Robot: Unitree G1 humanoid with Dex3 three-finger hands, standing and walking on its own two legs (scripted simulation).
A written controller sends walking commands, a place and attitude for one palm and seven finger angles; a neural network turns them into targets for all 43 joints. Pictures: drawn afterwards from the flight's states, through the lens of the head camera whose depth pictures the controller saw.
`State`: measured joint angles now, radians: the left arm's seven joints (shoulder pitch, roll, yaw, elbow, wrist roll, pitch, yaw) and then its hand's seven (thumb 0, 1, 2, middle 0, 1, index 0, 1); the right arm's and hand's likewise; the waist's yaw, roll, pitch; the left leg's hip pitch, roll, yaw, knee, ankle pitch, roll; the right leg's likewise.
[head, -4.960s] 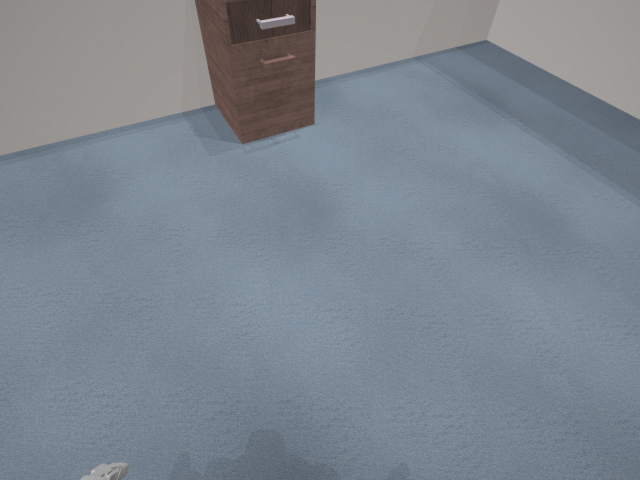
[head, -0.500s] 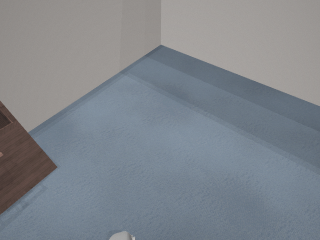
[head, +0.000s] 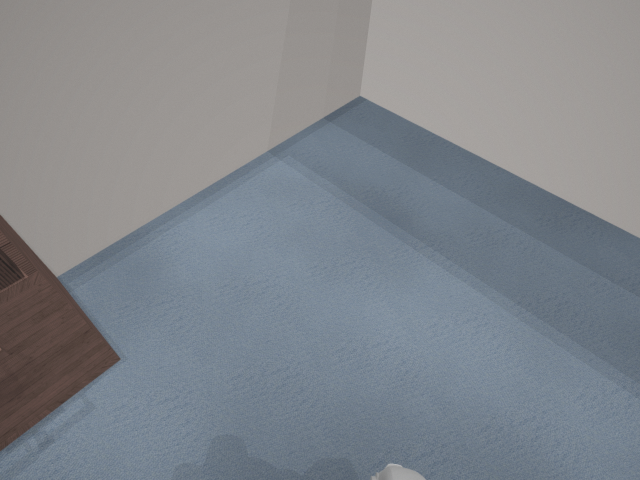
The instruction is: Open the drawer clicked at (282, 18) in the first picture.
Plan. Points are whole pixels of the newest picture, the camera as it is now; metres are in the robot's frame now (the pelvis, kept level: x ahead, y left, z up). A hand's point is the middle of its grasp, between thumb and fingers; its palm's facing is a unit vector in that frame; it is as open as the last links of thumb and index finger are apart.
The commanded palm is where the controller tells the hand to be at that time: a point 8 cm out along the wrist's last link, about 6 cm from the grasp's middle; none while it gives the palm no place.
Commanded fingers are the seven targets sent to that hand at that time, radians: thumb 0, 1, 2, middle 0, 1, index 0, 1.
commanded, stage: turn to face it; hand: left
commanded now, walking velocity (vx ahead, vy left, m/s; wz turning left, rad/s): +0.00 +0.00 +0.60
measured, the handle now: out of the picture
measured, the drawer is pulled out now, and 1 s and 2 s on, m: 0.00 0.00 0.00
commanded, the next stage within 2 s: take the last steps up to it in 1.24 s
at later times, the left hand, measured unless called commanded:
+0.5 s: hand out of the picture +0.06 +0.18 -0.17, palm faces +0.32 -0.91 -0.25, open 7.3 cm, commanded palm none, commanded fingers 0.00 0.90 0.90 -0.20 -0.30 -0.20 -0.30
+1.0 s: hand out of the picture +0.05 +0.23 -0.16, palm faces +0.55 -0.79 -0.27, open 7.4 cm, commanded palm none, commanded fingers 0.00 0.90 0.90 -0.20 -0.30 -0.20 -0.30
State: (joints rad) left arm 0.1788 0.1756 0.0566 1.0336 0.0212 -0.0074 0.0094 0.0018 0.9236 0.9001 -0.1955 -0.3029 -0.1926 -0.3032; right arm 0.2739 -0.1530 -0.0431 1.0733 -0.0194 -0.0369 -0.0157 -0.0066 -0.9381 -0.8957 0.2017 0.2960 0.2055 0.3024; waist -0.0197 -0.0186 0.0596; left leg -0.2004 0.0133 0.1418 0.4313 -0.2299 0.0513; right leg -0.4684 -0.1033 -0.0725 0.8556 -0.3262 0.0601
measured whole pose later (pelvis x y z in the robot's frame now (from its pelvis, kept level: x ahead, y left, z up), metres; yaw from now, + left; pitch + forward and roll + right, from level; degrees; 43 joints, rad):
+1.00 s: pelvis +0.06 -0.01 -0.01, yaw +35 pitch +1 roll +0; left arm 0.12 0.23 0.06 0.87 0.01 0.04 0.01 0.00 0.91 0.90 -0.20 -0.30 -0.19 -0.30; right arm 0.18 -0.22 -0.06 0.92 -0.02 0.05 0.01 0.00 -0.90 -0.90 0.20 0.30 0.21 0.30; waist -0.04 0.02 0.08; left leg -0.31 -0.06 -0.08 0.50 -0.22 0.03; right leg -0.36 -0.04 -0.01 0.75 -0.42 0.09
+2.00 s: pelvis +0.15 +0.08 -0.02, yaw +48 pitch -1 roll +1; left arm 0.13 0.15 0.04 0.99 0.03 -0.05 -0.02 0.00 0.91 0.90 -0.20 -0.30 -0.19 -0.30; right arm 0.46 -0.14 -0.03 1.17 -0.01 -0.03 -0.02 0.00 -0.90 -0.90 0.20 0.30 0.21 0.30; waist -0.05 0.03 0.08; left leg -0.03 0.00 0.03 0.64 -0.50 0.03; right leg -0.39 -0.04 -0.12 0.63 -0.20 -0.04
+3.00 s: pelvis +0.26 +0.14 +0.00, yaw +47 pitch +0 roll +3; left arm 0.25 0.14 0.03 1.02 0.03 0.02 0.02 0.00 0.91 0.90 -0.20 -0.30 -0.20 -0.30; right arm 0.24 -0.24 -0.07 1.04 -0.02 0.06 0.00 0.00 -0.91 -0.90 0.20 0.30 0.20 0.30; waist 0.00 0.04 0.01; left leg -0.40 0.00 0.01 0.88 -0.35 -0.02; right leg -0.24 -0.05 -0.03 0.49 -0.25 -0.02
